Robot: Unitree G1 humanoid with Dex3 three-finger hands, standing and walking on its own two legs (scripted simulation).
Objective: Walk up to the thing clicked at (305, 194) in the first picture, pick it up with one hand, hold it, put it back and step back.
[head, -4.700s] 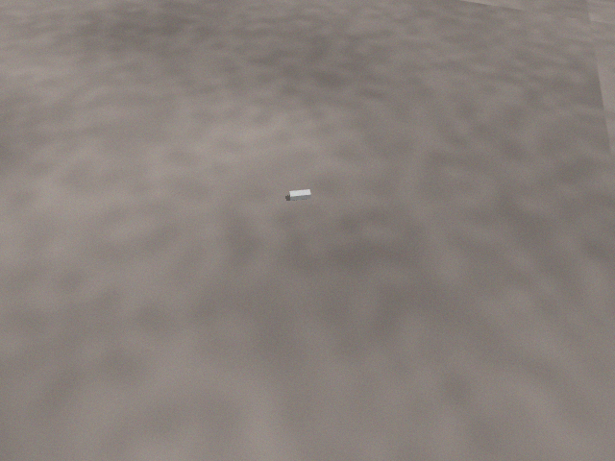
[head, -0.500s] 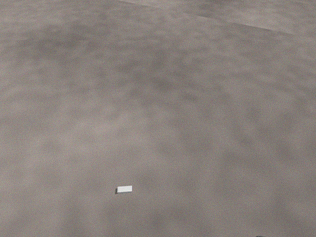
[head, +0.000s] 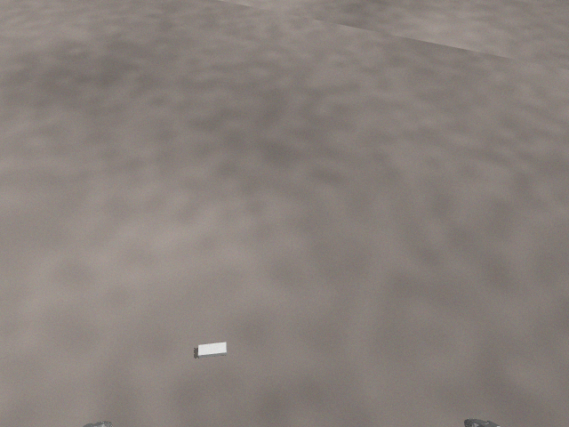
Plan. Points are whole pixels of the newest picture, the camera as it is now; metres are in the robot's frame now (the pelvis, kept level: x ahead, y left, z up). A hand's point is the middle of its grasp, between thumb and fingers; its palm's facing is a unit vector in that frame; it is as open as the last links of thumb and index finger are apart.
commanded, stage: walk up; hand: left
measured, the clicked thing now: (212, 350) +0.47 +0.24 -0.77
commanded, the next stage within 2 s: none
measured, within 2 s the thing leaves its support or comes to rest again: neither
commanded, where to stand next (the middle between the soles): +0.09 +0.01 m, yaw +1 degrees
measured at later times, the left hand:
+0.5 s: hand out of the picture +0.08 +0.26 -0.16, palm faces -0.04 -0.93 -0.35, open 7.4 cm
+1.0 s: hand out of the picture +0.08 +0.27 -0.15, palm faces -0.03 -0.93 -0.37, open 7.4 cm
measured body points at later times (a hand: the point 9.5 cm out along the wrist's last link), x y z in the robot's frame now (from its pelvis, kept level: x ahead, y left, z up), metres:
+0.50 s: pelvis +0.00 +0.00 +0.00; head +0.01 +0.00 +0.45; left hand +0.09 +0.31 -0.13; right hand +0.08 -0.30 -0.13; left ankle +0.03 +0.11 -0.74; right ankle -0.04 -0.14 -0.74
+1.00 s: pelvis +0.01 +0.01 +0.00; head +0.02 +0.01 +0.45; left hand +0.08 +0.32 -0.13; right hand +0.09 -0.31 -0.13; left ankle +0.03 +0.11 -0.73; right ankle -0.04 -0.14 -0.74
